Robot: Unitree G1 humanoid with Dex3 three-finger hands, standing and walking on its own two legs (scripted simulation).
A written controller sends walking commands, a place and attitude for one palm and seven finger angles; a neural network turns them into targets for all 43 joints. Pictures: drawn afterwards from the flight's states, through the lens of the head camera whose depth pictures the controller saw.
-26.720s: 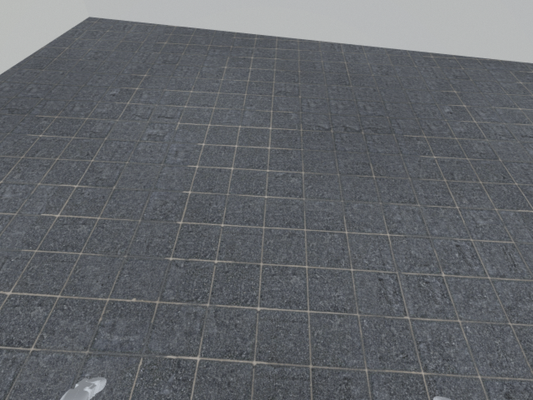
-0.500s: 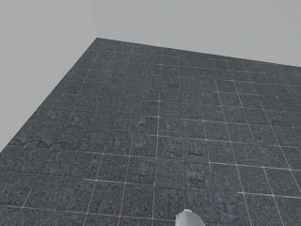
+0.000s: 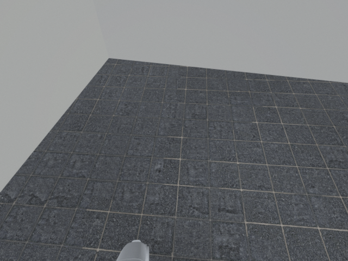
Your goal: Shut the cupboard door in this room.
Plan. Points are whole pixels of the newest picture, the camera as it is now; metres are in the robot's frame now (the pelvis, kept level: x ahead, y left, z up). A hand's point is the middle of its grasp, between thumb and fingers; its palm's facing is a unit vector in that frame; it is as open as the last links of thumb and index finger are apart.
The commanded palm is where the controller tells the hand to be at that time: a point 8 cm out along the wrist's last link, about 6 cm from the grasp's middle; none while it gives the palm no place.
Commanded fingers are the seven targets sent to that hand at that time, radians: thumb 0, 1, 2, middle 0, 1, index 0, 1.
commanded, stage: walk around to get in front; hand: left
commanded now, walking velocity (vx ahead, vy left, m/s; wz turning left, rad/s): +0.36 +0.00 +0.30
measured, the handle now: out of the picture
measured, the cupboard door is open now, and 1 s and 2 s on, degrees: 92 92 92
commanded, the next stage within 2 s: walk to a spot facing it in 0.12 s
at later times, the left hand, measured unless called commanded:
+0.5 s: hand (92, 243) +0.20 +0.25 -0.18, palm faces +0.22 -0.96 -0.20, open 7.4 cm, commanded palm none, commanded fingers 0.00 0.90 0.90 -0.20 -0.30 -0.20 -0.30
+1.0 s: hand (103, 243) +0.20 +0.21 -0.16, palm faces +0.46 -0.85 -0.25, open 7.4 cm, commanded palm none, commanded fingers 0.00 0.90 0.90 -0.20 -0.30 -0.20 -0.30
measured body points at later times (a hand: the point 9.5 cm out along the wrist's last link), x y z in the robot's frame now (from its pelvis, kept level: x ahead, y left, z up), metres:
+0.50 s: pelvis +0.17 +0.06 -0.01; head +0.21 +0.07 +0.44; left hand +0.19 +0.30 -0.16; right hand +0.27 -0.18 -0.15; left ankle +0.19 +0.15 -0.74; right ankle +0.21 -0.08 -0.68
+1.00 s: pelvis +0.22 +0.01 +0.00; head +0.26 +0.02 +0.44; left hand +0.17 +0.26 -0.14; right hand +0.41 -0.19 -0.15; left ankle +0.14 +0.14 -0.67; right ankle +0.27 -0.08 -0.74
